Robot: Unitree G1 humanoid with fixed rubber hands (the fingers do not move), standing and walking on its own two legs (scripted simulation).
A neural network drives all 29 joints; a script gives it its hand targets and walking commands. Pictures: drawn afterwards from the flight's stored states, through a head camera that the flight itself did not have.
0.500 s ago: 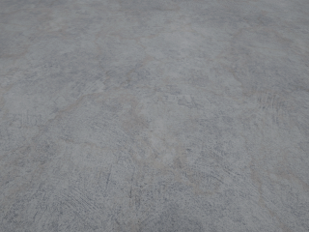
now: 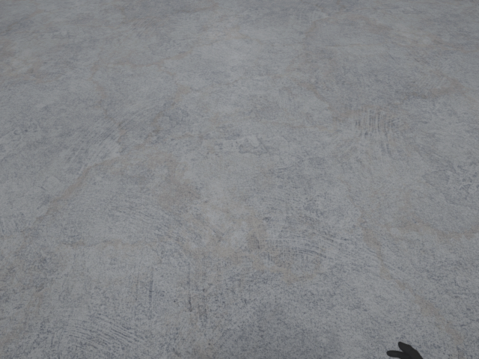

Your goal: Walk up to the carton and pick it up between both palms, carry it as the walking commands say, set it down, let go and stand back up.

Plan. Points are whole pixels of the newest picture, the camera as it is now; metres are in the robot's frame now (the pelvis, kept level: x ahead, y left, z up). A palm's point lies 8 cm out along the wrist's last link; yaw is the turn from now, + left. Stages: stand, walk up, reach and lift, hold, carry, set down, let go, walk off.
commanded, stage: walk up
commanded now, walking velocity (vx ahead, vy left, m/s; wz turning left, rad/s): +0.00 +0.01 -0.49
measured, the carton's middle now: out of the picture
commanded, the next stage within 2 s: none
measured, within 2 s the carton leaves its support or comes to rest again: neither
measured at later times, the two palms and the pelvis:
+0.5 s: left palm (154, 337) +0.19 +0.20 -0.11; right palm out of the picture -0.05 -0.30 -0.14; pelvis -0.01 -0.01 -0.01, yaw -16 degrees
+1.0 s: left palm (140, 345) +0.18 +0.23 -0.13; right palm out of the picture -0.07 -0.25 -0.10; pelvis -0.01 +0.02 +0.00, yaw -30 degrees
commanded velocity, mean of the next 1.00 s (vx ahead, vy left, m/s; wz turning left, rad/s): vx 0.00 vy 0.00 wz -0.49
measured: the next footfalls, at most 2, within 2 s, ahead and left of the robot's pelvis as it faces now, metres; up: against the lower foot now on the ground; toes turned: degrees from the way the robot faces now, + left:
left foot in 0.04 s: +0.05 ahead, +0.13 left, +0.00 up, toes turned +0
right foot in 0.44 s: +0.01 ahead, -0.12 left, +0.00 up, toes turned -19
